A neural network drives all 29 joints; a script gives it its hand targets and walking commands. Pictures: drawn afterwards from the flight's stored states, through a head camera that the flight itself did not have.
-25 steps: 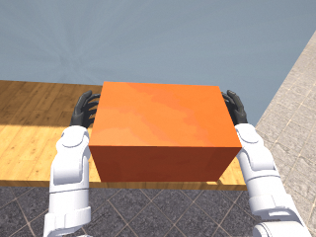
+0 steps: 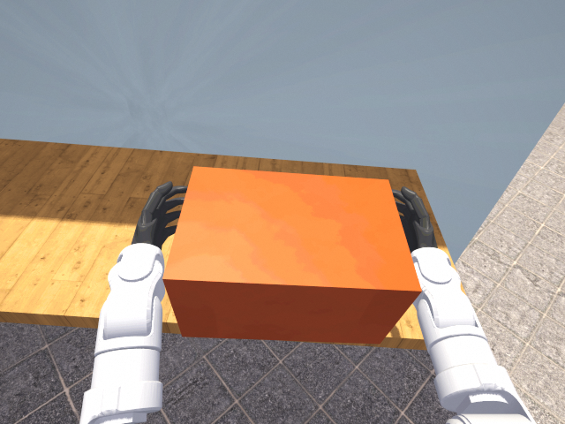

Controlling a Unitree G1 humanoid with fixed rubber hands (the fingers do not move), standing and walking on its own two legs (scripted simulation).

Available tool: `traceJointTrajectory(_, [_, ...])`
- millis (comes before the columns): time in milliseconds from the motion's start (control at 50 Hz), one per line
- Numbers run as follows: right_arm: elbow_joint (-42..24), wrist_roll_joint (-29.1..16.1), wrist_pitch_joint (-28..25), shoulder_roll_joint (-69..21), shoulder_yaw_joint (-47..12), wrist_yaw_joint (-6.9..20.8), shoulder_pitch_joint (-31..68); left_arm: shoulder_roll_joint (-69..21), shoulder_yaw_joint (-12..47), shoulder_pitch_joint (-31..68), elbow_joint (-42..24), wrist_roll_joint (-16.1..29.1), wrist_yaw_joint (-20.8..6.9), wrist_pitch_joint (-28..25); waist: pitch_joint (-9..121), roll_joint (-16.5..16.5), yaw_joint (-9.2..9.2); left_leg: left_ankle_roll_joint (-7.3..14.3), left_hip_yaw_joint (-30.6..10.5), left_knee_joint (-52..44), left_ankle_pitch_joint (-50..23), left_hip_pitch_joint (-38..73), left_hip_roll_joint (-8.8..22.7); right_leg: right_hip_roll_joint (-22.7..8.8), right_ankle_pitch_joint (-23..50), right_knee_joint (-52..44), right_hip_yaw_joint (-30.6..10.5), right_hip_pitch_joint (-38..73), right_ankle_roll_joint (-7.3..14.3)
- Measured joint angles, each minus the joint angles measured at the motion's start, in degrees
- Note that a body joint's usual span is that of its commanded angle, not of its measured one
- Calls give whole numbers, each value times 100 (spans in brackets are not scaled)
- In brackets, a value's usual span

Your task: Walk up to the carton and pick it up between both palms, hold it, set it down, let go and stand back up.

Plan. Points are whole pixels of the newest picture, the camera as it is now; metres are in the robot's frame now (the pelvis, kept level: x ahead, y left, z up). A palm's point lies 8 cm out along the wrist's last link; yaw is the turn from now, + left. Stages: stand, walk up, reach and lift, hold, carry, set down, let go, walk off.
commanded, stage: set down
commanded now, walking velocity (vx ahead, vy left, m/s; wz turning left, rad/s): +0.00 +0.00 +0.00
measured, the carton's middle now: (287, 256) +0.33 +0.01 +0.09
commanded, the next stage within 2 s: none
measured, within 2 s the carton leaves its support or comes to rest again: neither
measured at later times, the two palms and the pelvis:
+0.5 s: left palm (177, 235) +0.38 +0.18 +0.08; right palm (421, 253) +0.35 -0.19 +0.08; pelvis +0.03 +0.00 +0.00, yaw +1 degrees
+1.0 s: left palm (191, 235) +0.41 +0.17 +0.05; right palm (416, 255) +0.37 -0.20 +0.04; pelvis +0.04 +0.00 +0.00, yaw -1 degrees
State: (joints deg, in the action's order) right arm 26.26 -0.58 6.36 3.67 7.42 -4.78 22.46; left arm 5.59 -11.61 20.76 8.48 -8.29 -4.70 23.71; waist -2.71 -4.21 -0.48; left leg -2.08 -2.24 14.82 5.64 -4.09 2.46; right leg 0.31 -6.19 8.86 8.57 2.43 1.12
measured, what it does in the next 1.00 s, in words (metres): stands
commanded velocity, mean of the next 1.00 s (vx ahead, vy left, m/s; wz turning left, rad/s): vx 0.00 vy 0.00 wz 0.00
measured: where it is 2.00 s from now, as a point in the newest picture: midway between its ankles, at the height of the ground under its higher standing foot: outside the picture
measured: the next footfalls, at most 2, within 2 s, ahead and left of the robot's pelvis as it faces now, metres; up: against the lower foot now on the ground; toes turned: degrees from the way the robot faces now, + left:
none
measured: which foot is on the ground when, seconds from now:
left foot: down 0.00-1.00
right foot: down 0.00-1.00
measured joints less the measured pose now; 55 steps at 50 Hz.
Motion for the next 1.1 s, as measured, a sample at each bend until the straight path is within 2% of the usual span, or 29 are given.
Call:
traceJointTrajectory(180, [326, 154, -210, -27, 218, -7, 90, 9, 36, 321, 739, 36, 32, -394, 13, -46, -25, -6, 0, 58, 66, -111, 14, 6, -95, 115, -3, -140, 5])
traceJointTrajectory(340, [180, -192, -370, 94, -52, -140, -106, -39, 81, 70, 502, -22, 50, -551, 67, -94, -72, -10, 14, 12, 132, -86, 18, 18, -108, -20, -17, -77, 0])
traceJointTrajectory(420, [298, -102, -541, -34, -59, -159, -150, 21, 42, -92, 550, -68, -3, -748, 119, -90, -307, -2, -66, -11, 144, -110, -44, -38, -185, 26, 70, -95, -39])
traceJointTrajectory(480, [406, -30, -659, -98, -8, -172, -260, 15, 43, -111, 728, -89, -55, -857, 98, -64, -374, 17, -63, -34, 152, -113, -80, -78, -229, 65, 71, -125, -66])
traceJointTrajectory(680, [475, -52, -1149, 73, 31, -197, -537, -216, 127, -78, 1136, -29, 57, -1413, 32, 106, -226, 66, 175, -155, 148, -228, -85, -104, -141, -35, -162, -344, -121])
traceJointTrajectory(860, [1093, 67, -1444, 89, 189, -160, -122, -221, -59, 290, 1931, -19, 99, -1916, 170, 156, -159, 70, 251, -283, 81, -373, -64, -85, -75, -118, -238, -539, -115])
traceJointTrajectory(1100, [1899, 437, -1863, -66, 540, -147, 222, -11, -141, 720, 3511, 176, 122, -2927, 524, 268, -243, 53, 107, -308, -19, -864, -77, -80, -15, -172, -97, -959, -82])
